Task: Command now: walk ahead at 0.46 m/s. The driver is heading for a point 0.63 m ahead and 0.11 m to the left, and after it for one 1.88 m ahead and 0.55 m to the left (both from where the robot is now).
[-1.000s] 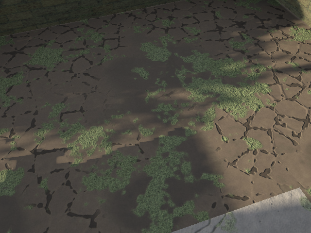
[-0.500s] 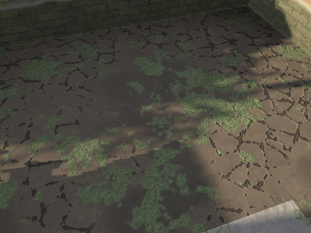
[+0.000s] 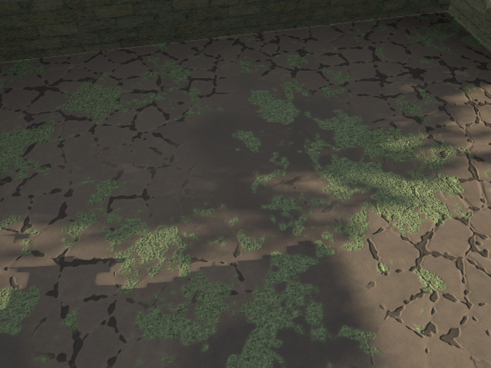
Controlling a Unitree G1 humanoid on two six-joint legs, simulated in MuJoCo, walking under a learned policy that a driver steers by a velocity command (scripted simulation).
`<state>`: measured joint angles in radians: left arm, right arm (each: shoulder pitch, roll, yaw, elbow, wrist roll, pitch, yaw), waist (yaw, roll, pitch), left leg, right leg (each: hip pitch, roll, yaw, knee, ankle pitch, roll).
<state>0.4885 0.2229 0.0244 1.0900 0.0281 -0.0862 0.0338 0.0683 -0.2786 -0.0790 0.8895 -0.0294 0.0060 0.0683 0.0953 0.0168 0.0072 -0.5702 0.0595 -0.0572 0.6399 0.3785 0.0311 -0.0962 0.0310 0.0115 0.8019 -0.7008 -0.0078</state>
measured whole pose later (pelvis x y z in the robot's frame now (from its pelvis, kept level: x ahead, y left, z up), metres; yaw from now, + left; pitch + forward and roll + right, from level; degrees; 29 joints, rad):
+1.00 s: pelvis +0.60 +0.06 -0.30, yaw +7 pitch +3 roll -3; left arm 0.27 0.26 0.05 0.97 -0.02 -0.05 0.06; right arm 0.06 -0.25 -0.07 0.76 0.01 -0.02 0.00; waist 0.03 0.03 0.01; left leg -0.67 0.04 -0.04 0.74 -0.02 -0.03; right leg -0.19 -0.04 -0.17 0.47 -0.31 0.02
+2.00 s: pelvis +0.76 +0.12 -0.30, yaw +32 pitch +3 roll +1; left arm 0.31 0.27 0.07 0.84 -0.03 -0.03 0.00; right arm 0.16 -0.26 -0.07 0.66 0.02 -0.04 0.00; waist 0.06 -0.01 -0.01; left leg -0.23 -0.03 -0.01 0.43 -0.23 0.03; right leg -0.20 -0.02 0.06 0.48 -0.33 0.00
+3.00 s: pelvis +1.01 +0.24 -0.30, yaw +32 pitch -1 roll +0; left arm 0.15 0.23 0.02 0.88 0.01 -0.01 0.00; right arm 0.23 -0.22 -0.03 0.87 -0.01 -0.02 -0.03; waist 0.00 -0.01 0.03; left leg -0.24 0.03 -0.02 0.54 -0.29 -0.03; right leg -0.28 0.03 -0.03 0.52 -0.23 -0.04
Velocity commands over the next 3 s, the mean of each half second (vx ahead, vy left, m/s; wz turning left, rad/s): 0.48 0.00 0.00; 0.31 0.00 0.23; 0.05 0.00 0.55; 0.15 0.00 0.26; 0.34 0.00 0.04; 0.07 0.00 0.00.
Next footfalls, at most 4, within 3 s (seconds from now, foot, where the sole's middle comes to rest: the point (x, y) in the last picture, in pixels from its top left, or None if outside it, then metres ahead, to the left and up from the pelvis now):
0.10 left None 0.17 0.15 -0.90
0.66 right None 0.61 -0.08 -1.07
1.06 left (216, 324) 0.77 0.19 -1.07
1.60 right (271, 315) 0.82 0.00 -1.07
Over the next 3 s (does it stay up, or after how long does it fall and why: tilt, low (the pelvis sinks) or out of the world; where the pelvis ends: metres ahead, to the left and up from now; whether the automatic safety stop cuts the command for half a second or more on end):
stays up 1.01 0.24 -0.30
